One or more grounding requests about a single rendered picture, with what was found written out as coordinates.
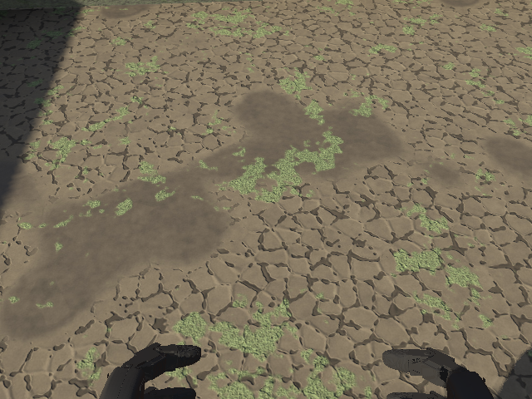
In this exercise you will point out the robot left hand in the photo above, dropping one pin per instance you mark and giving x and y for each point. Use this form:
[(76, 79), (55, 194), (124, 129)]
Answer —
[(128, 381)]

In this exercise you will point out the robot right hand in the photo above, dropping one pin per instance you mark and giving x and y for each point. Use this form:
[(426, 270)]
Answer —
[(439, 369)]

